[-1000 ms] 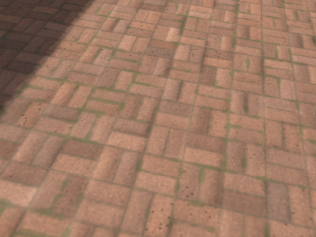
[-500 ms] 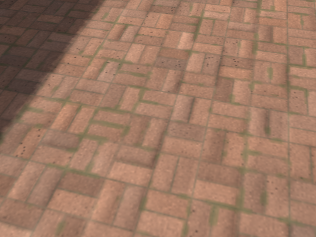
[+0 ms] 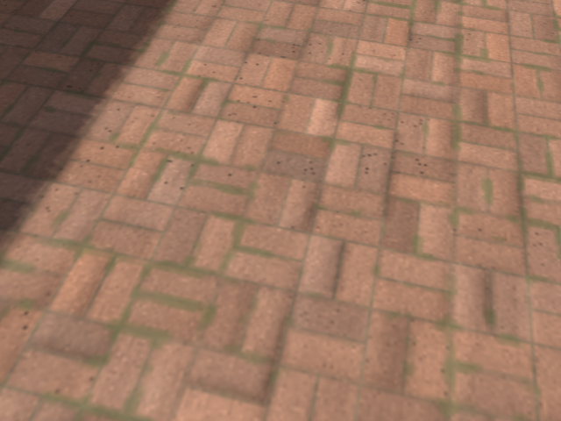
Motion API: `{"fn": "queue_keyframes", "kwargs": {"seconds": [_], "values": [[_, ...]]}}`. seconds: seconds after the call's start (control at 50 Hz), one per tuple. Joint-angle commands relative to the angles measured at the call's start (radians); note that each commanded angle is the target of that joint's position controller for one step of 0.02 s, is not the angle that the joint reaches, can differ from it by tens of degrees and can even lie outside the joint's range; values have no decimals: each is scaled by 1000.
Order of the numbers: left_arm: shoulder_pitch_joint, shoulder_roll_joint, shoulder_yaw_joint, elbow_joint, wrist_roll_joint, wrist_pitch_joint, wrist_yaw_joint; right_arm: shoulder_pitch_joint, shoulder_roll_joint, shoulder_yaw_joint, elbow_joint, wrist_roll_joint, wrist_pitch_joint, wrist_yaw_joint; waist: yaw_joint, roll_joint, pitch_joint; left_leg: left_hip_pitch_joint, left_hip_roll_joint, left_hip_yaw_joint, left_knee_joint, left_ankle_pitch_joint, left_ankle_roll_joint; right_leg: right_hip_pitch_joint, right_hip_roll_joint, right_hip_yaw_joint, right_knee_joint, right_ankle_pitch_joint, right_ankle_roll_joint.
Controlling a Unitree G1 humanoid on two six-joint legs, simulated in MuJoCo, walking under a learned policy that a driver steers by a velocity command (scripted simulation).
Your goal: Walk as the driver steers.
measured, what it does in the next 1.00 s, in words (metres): walks ahead: right foot, then left foot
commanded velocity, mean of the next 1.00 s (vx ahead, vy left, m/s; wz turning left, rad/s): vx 0.32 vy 0.00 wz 0.01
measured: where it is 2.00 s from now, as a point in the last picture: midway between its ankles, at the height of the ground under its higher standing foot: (330, 384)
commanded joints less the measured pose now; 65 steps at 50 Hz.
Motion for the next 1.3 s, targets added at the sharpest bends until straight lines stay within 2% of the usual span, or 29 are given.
{"fn": "queue_keyframes", "kwargs": {"seconds": [0.02,0.14,0.24,0.3,0.34,0.36,0.38,0.4,0.42,0.46,0.5,0.56,0.66,0.74,0.78,0.8,0.82,0.84,0.86,0.88,0.94,1.06,1.14,1.16,1.18,1.2,1.22,1.26,1.3], "values": [[49,55,16,-44,10,9,8,-20,-125,-32,-47,3,-32,-2,32,106,-52,83,270,-263,-267,141,180,-104,-67,33,-58,87,25],[-170,21,0,-102,14,-9,-5,56,-167,-42,6,13,-17,-25,-35,84,4,111,217,-125,-294,170,134,-116,-37,-7,-447,410,46],[-302,33,-2,-150,2,-22,-30,142,-187,-50,64,24,6,-31,-74,86,33,260,282,-142,-245,172,127,-137,-6,-9,-591,391,19],[-280,61,7,-153,3,-28,-43,136,-201,-58,80,28,24,-40,-39,106,8,350,317,-155,-164,305,102,-88,14,-17,-632,273,-21],[-91,117,39,-97,7,-30,-36,105,-197,-54,77,25,36,-45,67,107,-111,325,259,-103,63,574,64,191,71,-73,-671,257,-68],[82,177,62,-57,17,-29,-25,116,-153,-33,60,12,36,-47,133,60,-251,156,207,-77,314,435,32,497,-32,32,-625,283,-122],[181,281,88,-42,26,-22,-16,230,-40,3,34,6,16,-37,102,-176,-394,-275,33,-33,708,-64,-50,894,-295,480,-661,138,-280],[192,190,66,-40,13,-20,-17,205,-86,-5,53,25,-4,-35,135,-185,-435,-412,6,-184,851,-440,-48,908,-336,681,-793,3,-304],[123,139,48,-45,11,-20,-14,115,-168,-30,29,56,-15,-31,131,-119,-264,-492,63,-204,896,-381,-34,777,-304,524,-819,-32,-245],[-24,74,27,-60,23,-25,-13,37,-158,-36,17,40,-9,-40,65,-37,-96,-421,135,-164,803,-241,-51,498,-231,268,-859,307,-192],[-89,45,22,-55,37,-39,-17,104,-124,-42,42,31,25,-47,0,-72,-77,-279,157,-162,745,-190,-77,354,-179,99,-882,598,-167],[-135,82,34,-38,40,-47,-4,98,-85,-39,16,24,59,-54,-35,-64,-55,-273,147,-130,657,-105,-111,281,-170,-40,-912,785,-183],[-81,94,30,17,27,-18,21,-38,-26,-17,-39,4,52,-33,21,-26,-86,-174,128,-81,303,134,-99,328,-129,-128,-906,779,-178],[-62,132,35,64,-3,10,8,-94,-71,-26,-55,-10,45,-26,23,-30,-83,-153,98,-71,160,84,-68,433,-159,-44,-802,767,-170],[-74,122,32,73,-15,22,8,-36,-104,-41,-31,-16,36,-31,-25,-12,-102,-18,74,-56,-1,227,-36,420,-114,-20,-687,665,-116],[-33,97,24,72,5,17,7,1,-181,-61,-23,-22,33,-44,-21,45,-155,136,152,-119,16,607,-5,355,-50,-37,-596,543,-61],[52,38,8,68,26,6,2,22,-241,-74,-32,-40,44,-59,18,187,-261,403,343,-266,119,949,117,142,33,-70,-417,162,2],[44,26,-3,68,12,16,4,50,-188,-63,-36,-30,61,-64,-39,279,-355,464,472,-403,85,959,248,33,106,-47,-205,-349,48],[0,97,23,61,-14,35,5,40,-166,-55,-42,-20,71,-64,-56,218,-343,401,463,-390,32,765,255,-14,88,4,-42,-442,58],[-32,112,36,50,-25,54,13,-13,-166,-56,-48,-12,75,-68,-38,184,-273,326,434,-343,-10,568,226,-71,64,5,37,-391,58],[-10,76,46,53,-9,117,43,-171,-127,-48,-54,-12,73,-74,32,176,-126,41,350,-199,-133,135,152,0,24,-17,-26,-211,89],[-37,56,46,-4,4,131,28,-220,-147,-61,-17,-11,76,-87,26,189,-158,15,373,-81,-140,111,150,144,7,-68,-276,-60,64],[37,78,64,3,10,133,4,-240,-161,-67,12,21,94,-87,72,157,-153,-4,357,-16,-33,-15,64,295,49,-125,-528,70,-11],[60,101,75,8,18,133,6,-203,-129,-63,35,27,101,-84,74,75,-114,-71,304,37,90,-130,-6,340,42,-58,-643,130,-55],[63,214,100,-17,20,130,26,-163,-71,-51,30,-1,107,-75,36,-232,-62,-281,161,153,396,-357,-122,397,-193,292,-795,359,-161],[41,270,100,-50,52,110,22,-287,-83,-54,-30,-6,104,-86,71,-268,-43,-402,44,-4,593,-528,-142,304,-305,512,-869,360,-320],[10,244,95,-57,64,83,17,-316,-108,-64,-34,2,103,-91,65,-170,-51,-411,60,-90,692,-472,-123,290,-272,461,-884,267,-312],[-85,182,82,-75,22,59,27,-252,-131,-81,12,2,102,-102,13,-92,-56,-415,86,-127,703,-302,-109,314,-181,333,-854,197,-197],[-96,130,63,-81,6,61,39,-233,-128,-87,26,-5,95,-103,5,-98,-86,-381,76,-127,721,-222,-124,328,-144,286,-831,296,-175]]}}
Velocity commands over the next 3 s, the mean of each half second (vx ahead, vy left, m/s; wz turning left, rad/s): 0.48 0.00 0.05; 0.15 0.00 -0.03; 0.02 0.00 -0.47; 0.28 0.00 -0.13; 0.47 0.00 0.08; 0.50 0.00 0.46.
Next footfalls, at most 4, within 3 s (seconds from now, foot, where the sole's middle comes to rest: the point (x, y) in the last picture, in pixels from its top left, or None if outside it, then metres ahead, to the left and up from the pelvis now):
0.36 right None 0.38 -0.15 -0.78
0.80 left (246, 392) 0.54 0.09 -0.78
1.16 right None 0.46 -0.17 -0.78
1.66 left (263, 401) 0.52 0.05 -0.78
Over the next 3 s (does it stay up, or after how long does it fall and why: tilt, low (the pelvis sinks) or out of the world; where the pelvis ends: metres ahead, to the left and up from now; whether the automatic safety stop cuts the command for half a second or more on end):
stays up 1.10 -0.27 0.00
